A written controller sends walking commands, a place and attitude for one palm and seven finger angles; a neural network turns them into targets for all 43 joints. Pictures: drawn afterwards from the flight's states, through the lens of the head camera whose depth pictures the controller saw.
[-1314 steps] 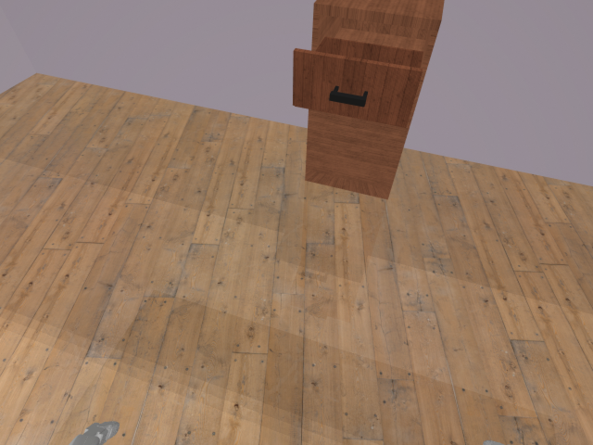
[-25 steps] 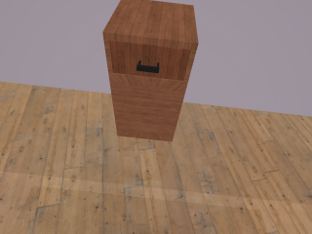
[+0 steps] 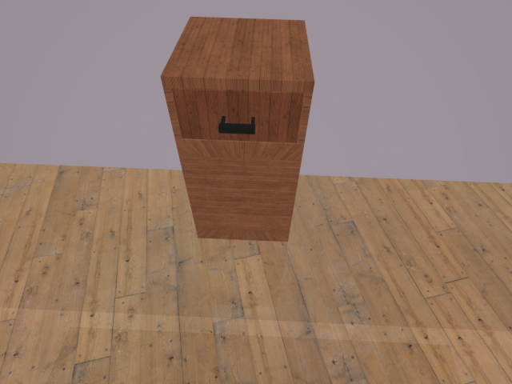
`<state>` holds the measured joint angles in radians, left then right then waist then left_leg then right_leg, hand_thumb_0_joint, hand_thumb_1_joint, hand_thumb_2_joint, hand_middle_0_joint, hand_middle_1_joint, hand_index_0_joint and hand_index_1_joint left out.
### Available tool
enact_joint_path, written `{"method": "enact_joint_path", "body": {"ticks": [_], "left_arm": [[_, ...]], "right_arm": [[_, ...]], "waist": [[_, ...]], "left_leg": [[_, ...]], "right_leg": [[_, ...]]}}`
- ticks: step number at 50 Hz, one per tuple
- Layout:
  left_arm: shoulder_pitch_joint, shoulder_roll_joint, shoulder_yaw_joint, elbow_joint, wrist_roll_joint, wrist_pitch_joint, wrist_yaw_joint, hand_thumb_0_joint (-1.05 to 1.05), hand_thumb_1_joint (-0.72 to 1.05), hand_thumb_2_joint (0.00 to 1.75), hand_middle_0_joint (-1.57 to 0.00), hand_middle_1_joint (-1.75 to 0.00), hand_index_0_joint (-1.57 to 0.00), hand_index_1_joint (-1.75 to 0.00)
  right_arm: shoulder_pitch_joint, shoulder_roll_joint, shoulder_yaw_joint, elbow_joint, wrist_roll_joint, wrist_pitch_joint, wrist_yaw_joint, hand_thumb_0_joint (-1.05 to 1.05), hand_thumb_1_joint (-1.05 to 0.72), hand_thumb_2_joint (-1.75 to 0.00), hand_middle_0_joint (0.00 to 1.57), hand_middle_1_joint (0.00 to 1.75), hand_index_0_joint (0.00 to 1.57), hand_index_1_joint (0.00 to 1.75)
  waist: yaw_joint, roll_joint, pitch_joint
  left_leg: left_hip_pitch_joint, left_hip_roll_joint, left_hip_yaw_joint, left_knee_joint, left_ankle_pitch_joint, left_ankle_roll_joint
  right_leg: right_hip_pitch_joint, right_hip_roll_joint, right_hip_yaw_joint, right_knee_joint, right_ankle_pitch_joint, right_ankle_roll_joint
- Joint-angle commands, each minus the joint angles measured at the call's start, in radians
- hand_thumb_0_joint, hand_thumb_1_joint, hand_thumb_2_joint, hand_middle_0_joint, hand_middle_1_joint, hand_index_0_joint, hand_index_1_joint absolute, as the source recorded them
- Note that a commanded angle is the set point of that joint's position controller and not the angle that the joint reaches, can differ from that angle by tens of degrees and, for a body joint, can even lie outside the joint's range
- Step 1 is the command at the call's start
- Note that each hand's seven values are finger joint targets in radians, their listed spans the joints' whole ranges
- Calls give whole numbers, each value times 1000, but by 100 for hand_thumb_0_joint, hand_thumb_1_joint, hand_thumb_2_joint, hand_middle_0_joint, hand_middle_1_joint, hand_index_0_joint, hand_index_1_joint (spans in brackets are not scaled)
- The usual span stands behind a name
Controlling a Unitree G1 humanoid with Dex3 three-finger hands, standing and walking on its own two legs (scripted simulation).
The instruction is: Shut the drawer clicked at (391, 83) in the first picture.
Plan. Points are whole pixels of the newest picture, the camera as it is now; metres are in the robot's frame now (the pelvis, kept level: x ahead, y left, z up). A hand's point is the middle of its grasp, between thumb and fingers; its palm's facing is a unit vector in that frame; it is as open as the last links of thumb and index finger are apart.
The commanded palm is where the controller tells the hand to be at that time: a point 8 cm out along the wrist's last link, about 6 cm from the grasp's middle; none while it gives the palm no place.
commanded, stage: let the arm hang, fingers relaxed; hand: left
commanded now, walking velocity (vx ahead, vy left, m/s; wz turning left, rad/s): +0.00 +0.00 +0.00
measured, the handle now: (237, 124) +0.82 +0.10 -0.09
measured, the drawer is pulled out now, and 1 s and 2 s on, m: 0.00 0.00 0.00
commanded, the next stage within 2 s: look to check the result in 0.28 s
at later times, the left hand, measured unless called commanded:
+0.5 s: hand out of the picture -0.01 +0.15 -0.18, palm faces +0.03 -0.99 -0.16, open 7.4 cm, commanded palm none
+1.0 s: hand out of the picture +0.00 +0.15 -0.18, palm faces +0.03 -0.98 -0.17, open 7.3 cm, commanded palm none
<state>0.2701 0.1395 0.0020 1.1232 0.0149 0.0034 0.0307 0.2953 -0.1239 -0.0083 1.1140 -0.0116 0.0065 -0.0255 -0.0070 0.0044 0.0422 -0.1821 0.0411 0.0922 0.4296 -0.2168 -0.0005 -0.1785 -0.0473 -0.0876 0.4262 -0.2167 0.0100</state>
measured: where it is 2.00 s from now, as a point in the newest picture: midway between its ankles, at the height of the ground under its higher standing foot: outside the picture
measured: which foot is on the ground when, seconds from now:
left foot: down 0.00-1.00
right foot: down 0.00-1.00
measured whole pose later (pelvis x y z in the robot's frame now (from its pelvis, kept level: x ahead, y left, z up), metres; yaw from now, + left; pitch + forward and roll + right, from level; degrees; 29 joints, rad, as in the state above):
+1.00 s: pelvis +0.01 -0.01 +0.00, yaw +0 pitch -1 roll +0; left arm 0.28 0.12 0.02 1.15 0.01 -0.01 0.03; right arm 0.30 -0.10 -0.02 1.14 -0.01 -0.01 -0.04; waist -0.01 0.01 0.06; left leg -0.17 0.05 0.10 0.41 -0.22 -0.02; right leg -0.18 -0.03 -0.08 0.43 -0.23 0.00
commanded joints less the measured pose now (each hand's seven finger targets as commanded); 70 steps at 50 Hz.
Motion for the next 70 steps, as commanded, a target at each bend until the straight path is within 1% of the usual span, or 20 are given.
{"method": "enact_joint_path", "body": {"ticks": [1, 3, 6, 10, 14, 15, 20, 22, 25, 31, 32, 34, 41, 47, 48, 51, 53, 56, 59, 70], "left_arm": [[77, 95, 24, -15, -8, -15, 7, 0, 90, 90, -20, -30, -20, -30], [77, 88, 25, -11, -8, -14, 6, 0, 90, 90, -20, -30, -20, -30], [79, 86, 25, -10, -8, -13, 7, 0, 90, 90, -20, -30, -20, -30], [78, 76, 28, -7, -8, -16, 7, 0, 90, 90, -20, -30, -20, -30], [78, 69, 30, -4, -7, -15, 8, 0, 90, 90, -20, -30, -20, -30], [84, 66, 30, -2, -7, -15, 8, 0, 90, 90, -20, -30, -20, -30], [90, 59, 31, 4, -7, -17, 10, 0, 90, 90, -20, -30, -20, -30], [91, 57, 31, 3, -6, -16, 10, 0, 90, 90, -20, -30, -20, -30], [94, 54, 32, 4, -6, -17, 10, 0, 90, 90, -20, -30, -20, -30], [98, 55, 31, 5, -5, -19, 11, 0, 90, 90, -20, -30, -20, -30], [94, 55, 31, 6, -5, -18, 10, 0, 90, 90, -20, -30, -20, -30], [95, 51, 32, 6, -5, -18, 10, 0, 90, 90, -20, -30, -20, -30], [94, 57, 33, 3, -4, -21, 10, 0, 90, 90, -20, -30, -20, -30], [88, 63, 34, 4, -5, -23, 9, 0, 90, 90, -20, -30, -20, -30], [84, 63, 34, 5, -6, -23, 9, 0, 90, 90, -20, -30, -20, -30], [87, 71, 36, 2, -5, -26, 9, 0, 90, 90, -20, -30, -20, -30], [84, 71, 35, 4, -6, -27, 9, 0, 90, 90, -20, -30, -20, -30], [81, 77, 34, 1, -5, -26, 10, 0, 90, 90, -20, -30, -20, -30], [74, 76, 34, 4, -7, -25, 8, 0, 90, 90, -20, -30, -20, -30], [60, 92, 36, 2, -7, -27, 6, 0, 90, 90, -20, -30, -20, -30]], "right_arm": [[94, -73, -18, -6, -4, -8, -9, 0, -90, -90, 20, 30, 20, 30], [94, -63, -17, 0, -6, -9, -10, 0, -90, -90, 20, 30, 20, 30], [101, -63, -21, 1, -4, -8, -11, 0, -90, -90, 20, 30, 20, 30], [116, -54, -22, 9, -5, -15, -13, 0, -90, -90, 20, 30, 20, 30], [122, -51, -23, 13, -4, -14, -15, 0, -90, -90, 20, 30, 20, 30], [121, -51, -23, 14, -4, -16, -15, 0, -90, -90, 20, 30, 20, 30], [125, -47, -24, 17, -3, -17, -18, 0, -90, -90, 20, 30, 20, 30], [123, -44, -26, 16, -3, -15, -17, 0, -90, -90, 20, 30, 20, 30], [124, -41, -25, 17, -3, -16, -18, 0, -90, -90, 20, 30, 20, 30], [118, -48, -28, 11, -2, -15, -17, 0, -90, -90, 20, 30, 20, 30], [117, -45, -27, 13, -3, -14, -17, 0, -90, -90, 20, 30, 20, 30], [116, -44, -27, 14, -4, -15, -18, 0, -90, -90, 20, 30, 20, 30], [109, -54, -29, 10, -2, -17, -19, 0, -90, -90, 20, 30, 20, 30], [105, -54, -27, 16, -3, -17, -19, 0, -90, -90, 20, 30, 20, 30], [104, -52, -25, 17, -3, -17, -19, 0, -90, -90, 20, 30, 20, 30], [103, -65, -29, 14, -1, -18, -19, 0, -90, -90, 20, 30, 20, 30], [103, -58, -27, 19, -3, -18, -19, 0, -90, -90, 20, 30, 20, 30], [95, -69, -29, 17, -2, -14, -18, 0, -90, -90, 20, 30, 20, 30], [97, -64, -26, 22, -5, -14, -18, 0, -90, -90, 20, 30, 20, 30], [82, -82, -26, 20, -4, -17, -20, 0, -90, -90, 20, 30, 20, 30]], "waist": [[6, 1, 55], [5, 27, 55], [6, 17, 66], [2, 12, 31], [0, 5, 49], [2, 14, 44], [1, -2, 33], [0, -1, 57], [-2, 18, 48], [-1, 0, 59], [-3, 14, 61], [-3, 13, 50], [0, -4, 45], [-1, 5, 39], [-2, -8, 45], [-2, -6, 23], [-2, -10, 21], [-2, -4, 49], [-3, -1, 47], [-3, 12, 33]], "left_leg": [[-26, 65, -78, -91, 52, 27], [-27, 63, -77, -95, 41, 27], [-31, 63, -79, -96, 31, 27], [-10, 69, -78, -96, 68, 30], [-17, 71, -79, -101, 55, 29], [-10, 71, -77, -101, 66, 31], [3, 72, -78, -96, 75, 32], [-5, 72, -75, -99, 49, 30], [-1, 70, -73, -99, 60, 31], [-1, 69, -74, -94, 55, 29], [-5, 68, -73, -97, 36, 28], [1, 69, -73, -97, 44, 29], [10, 72, -76, -91, 83, 29], [16, 73, -70, -89, 94, 26], [13, 74, -71, -91, 96, 25], [28, 74, -70, -82, 121, 24], [27, 73, -69, -83, 120, 23], [19, 71, -68, -83, 102, 20], [17, 72, -67, -88, 87, 18], [28, 76, -71, -92, 116, 17]], "right_leg": [[-44, -58, 73, -103, -5, -35], [-43, -59, 77, -103, -5, -36], [-51, -55, 79, -103, -11, -37], [-33, -57, 74, -91, 30, -37], [-41, -52, 72, -89, 18, -34], [-42, -53, 74, -86, 28, -34], [-40, -53, 75, -87, 34, -34], [-58, -52, 74, -93, 7, -34], [-50, -53, 78, -91, 24, -35], [-63, -50, 80, -94, 15, -35], [-66, -52, 80, -98, 0, -34], [-62, -50, 83, -95, 11, -36], [-57, -51, 79, -90, 38, -36], [-46, -57, 79, -95, 52, -37], [-45, -56, 82, -97, 56, -38], [-34, -57, 83, -94, 83, -39], [-24, -61, 80, -99, 90, -40], [-44, -58, 83, -108, 64, -40], [-41, -59, 84, -114, 45, -41], [-24, -61, 85, -113, 85, -44]]}}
